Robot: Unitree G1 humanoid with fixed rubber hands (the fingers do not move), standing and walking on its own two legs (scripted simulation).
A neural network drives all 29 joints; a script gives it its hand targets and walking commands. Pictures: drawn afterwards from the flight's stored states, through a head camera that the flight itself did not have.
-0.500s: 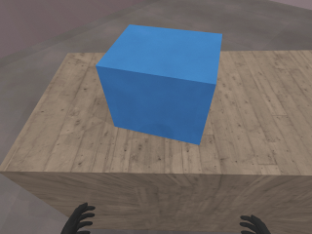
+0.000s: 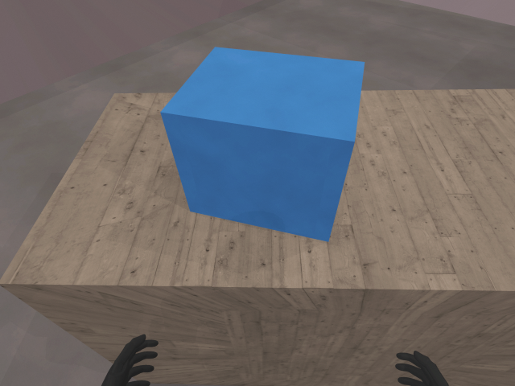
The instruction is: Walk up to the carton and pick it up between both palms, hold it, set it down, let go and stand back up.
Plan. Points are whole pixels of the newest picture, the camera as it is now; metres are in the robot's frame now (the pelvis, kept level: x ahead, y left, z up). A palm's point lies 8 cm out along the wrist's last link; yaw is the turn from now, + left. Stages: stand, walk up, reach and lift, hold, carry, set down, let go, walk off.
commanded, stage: let go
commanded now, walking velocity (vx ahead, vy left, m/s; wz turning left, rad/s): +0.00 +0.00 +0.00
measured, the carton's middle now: (270, 142) +0.51 +0.02 +0.11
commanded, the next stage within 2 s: stand in 0.16 s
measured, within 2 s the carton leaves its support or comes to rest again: neither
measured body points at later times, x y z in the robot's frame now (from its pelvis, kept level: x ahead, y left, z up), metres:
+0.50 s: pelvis +0.00 +0.00 +0.00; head +0.00 +0.00 +0.45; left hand +0.16 +0.28 -0.07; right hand +0.13 -0.30 -0.10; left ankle +0.00 +0.12 -0.75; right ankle -0.02 -0.12 -0.75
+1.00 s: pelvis +0.00 +0.00 +0.00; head -0.01 +0.00 +0.45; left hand +0.12 +0.29 -0.09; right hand +0.11 -0.31 -0.11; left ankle +0.00 +0.12 -0.75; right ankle -0.02 -0.12 -0.75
